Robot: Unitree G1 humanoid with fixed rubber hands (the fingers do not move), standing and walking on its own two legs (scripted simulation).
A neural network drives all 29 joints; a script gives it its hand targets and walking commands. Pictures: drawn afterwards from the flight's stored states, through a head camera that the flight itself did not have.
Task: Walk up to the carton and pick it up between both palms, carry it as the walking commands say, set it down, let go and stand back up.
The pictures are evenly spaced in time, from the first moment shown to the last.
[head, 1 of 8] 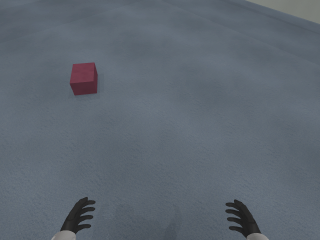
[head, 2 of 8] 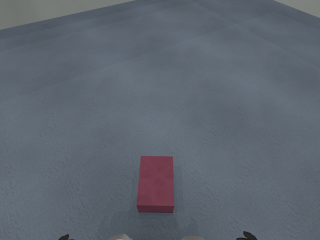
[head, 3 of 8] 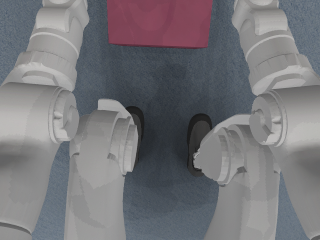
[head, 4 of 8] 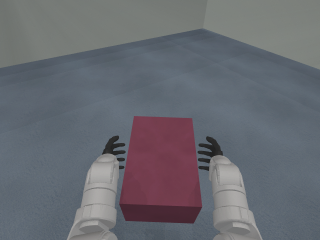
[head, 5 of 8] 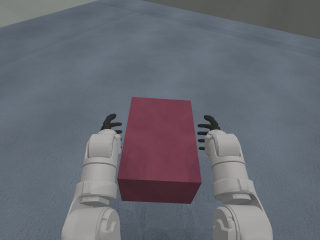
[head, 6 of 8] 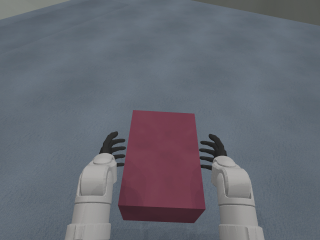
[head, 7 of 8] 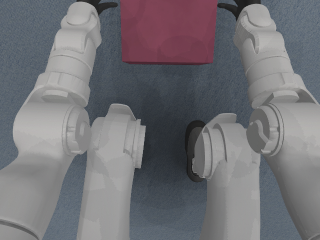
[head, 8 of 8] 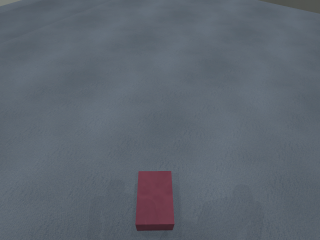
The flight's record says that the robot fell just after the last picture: no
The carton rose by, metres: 0.71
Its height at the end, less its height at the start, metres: +0.00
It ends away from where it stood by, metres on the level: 0.62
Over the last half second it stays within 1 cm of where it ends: yes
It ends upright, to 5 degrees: yes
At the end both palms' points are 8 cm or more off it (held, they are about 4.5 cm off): yes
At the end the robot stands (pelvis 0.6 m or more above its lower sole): yes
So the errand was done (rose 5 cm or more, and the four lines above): yes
